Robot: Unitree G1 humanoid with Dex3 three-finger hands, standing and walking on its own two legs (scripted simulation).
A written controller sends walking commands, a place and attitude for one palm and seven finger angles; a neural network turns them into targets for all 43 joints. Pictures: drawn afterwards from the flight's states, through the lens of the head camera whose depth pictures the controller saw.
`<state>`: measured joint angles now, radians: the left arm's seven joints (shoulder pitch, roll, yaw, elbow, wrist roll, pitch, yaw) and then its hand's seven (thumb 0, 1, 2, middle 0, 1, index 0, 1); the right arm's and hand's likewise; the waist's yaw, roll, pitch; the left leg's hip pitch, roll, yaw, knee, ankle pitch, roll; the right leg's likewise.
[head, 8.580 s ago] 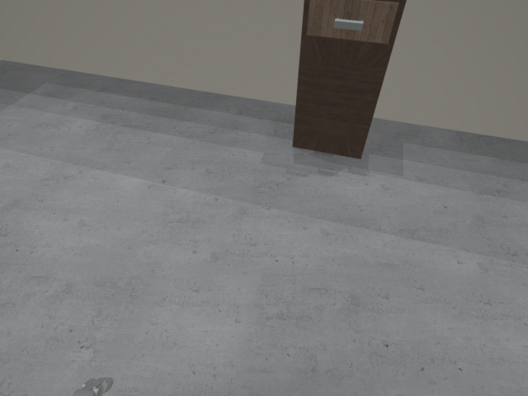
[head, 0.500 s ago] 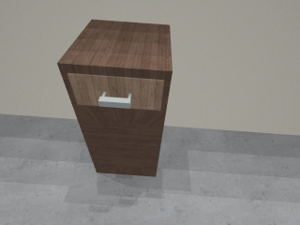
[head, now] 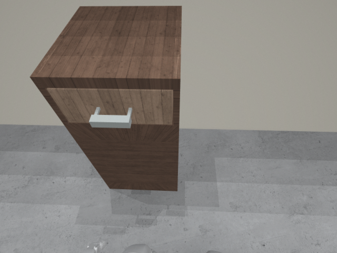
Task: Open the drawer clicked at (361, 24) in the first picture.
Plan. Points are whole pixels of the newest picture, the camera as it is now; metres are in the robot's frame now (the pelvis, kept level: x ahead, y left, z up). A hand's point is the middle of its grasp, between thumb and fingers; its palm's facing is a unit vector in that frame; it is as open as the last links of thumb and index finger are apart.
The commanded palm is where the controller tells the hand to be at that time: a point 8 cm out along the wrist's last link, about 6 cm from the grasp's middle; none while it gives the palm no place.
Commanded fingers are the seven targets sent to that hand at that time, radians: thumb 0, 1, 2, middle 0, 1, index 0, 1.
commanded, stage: come to a stop and stand still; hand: left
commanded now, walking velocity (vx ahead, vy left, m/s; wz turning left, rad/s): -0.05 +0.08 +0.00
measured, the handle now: (112, 115) +0.50 +0.20 -0.02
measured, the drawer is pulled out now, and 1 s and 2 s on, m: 0.00 0.00 0.00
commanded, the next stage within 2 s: look again from close up in 0.96 s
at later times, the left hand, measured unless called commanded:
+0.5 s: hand out of the picture -0.06 +0.25 -0.17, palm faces +0.01 -0.97 -0.23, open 7.4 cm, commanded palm none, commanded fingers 0.00 0.90 0.90 -0.20 -0.30 -0.20 -0.30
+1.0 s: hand out of the picture -0.12 +0.20 -0.17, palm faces +0.01 -0.99 -0.15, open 7.4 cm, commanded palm none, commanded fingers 0.00 0.90 0.90 -0.20 -0.30 -0.20 -0.30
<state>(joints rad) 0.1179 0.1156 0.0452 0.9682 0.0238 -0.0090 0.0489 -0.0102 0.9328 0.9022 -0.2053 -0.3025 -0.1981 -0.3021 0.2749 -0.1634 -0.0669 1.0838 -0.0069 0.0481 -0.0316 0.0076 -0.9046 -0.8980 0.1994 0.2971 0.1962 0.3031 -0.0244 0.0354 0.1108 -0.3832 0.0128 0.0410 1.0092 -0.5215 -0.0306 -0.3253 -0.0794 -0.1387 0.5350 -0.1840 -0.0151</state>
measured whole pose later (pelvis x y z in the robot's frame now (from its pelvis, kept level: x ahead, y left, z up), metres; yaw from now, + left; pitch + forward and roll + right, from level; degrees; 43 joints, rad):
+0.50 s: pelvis -0.05 +0.06 +0.00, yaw -3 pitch +0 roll +1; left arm 0.33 0.17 0.03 1.08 0.02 0.04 0.03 0.00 0.91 0.90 -0.20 -0.30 -0.19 -0.30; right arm 0.22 -0.16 -0.03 1.03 -0.01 0.01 -0.03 0.01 -0.92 -0.90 0.20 0.30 0.20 0.30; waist 0.01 -0.02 0.02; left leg -0.26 -0.05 0.14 0.43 -0.18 0.08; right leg -0.16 -0.04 -0.02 0.49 -0.33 0.01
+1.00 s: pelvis -0.08 +0.05 +0.01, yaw -2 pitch -1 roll +0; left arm 0.38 0.09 0.00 1.13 0.02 0.00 0.04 0.00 0.91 0.90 -0.20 -0.30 -0.20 -0.30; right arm 0.36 -0.12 -0.01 1.17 -0.02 0.03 -0.03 0.01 -0.90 -0.90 0.20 0.30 0.20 0.30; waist -0.02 0.01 -0.01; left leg -0.27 -0.01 0.11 0.38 -0.10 0.05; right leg -0.16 0.00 -0.05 0.43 -0.27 -0.02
